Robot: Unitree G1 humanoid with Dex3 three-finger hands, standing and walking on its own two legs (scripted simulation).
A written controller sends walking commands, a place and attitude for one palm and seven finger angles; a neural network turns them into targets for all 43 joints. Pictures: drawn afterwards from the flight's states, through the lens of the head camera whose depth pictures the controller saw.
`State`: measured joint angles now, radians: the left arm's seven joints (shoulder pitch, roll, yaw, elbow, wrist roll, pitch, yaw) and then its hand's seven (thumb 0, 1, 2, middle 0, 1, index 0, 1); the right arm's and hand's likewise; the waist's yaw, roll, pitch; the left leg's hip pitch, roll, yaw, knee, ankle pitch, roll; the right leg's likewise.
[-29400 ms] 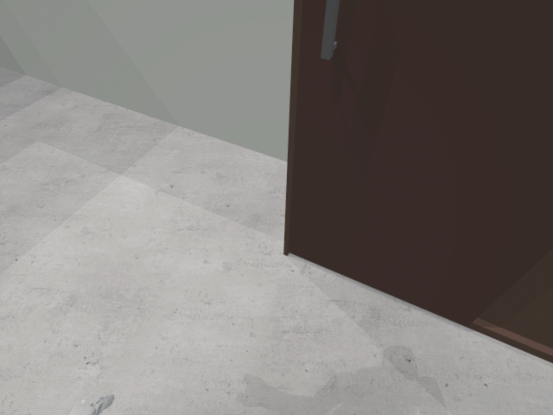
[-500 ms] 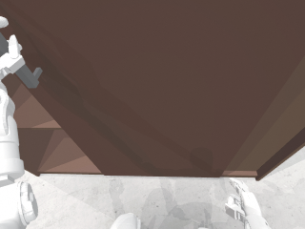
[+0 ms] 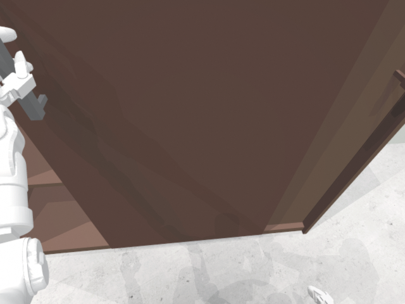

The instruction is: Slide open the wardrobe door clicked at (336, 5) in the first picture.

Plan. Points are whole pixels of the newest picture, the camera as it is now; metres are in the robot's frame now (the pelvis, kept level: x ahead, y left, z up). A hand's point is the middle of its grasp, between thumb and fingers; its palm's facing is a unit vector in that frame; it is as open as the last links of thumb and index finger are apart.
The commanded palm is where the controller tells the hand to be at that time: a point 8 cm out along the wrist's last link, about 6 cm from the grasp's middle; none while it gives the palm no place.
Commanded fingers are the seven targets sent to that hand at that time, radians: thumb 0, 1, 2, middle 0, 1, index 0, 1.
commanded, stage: stop walking and hold the door there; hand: left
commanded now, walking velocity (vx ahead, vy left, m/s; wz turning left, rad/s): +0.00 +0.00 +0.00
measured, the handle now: (8, 55) +0.44 +0.34 +0.26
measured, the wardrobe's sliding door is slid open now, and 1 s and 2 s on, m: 0.47 0.47 0.47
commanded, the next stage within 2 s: loosen the grip on the handle in 1.84 s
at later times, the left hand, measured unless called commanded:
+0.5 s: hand (25, 77) +0.40 +0.31 +0.24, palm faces +0.49 -0.86 -0.16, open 6.1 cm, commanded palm +0.36 +0.34 +0.21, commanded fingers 0.00 0.90 0.90 -0.45 -1.40 -0.45 -1.40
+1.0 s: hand (22, 85) +0.40 +0.32 +0.23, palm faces +0.38 -0.90 -0.22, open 5.7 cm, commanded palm +0.37 +0.35 +0.21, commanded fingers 0.00 0.90 0.90 -0.45 -1.40 -0.45 -1.40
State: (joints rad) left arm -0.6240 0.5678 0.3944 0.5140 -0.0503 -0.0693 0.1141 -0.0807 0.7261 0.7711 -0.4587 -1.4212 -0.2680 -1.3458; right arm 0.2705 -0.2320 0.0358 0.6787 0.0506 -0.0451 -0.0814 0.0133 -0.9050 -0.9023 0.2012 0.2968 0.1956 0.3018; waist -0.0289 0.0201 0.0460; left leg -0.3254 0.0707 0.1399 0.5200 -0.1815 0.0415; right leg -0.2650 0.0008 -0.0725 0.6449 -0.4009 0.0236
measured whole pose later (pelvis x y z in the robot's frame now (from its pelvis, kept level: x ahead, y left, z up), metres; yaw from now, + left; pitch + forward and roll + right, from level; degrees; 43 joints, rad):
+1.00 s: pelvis -0.01 +0.08 -0.01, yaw +4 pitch -1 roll +1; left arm -0.69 0.43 0.23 0.45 -0.04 -0.16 0.08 -0.20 0.65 0.77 -0.46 -1.44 -0.37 -1.38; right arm 0.18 -0.30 -0.03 0.69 0.04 -0.01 -0.10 0.01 -0.91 -0.90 0.20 0.30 0.19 0.30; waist 0.00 0.01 0.11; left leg -0.35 0.03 0.10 0.61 -0.21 0.01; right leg -0.33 -0.15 -0.01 0.89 -0.51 0.06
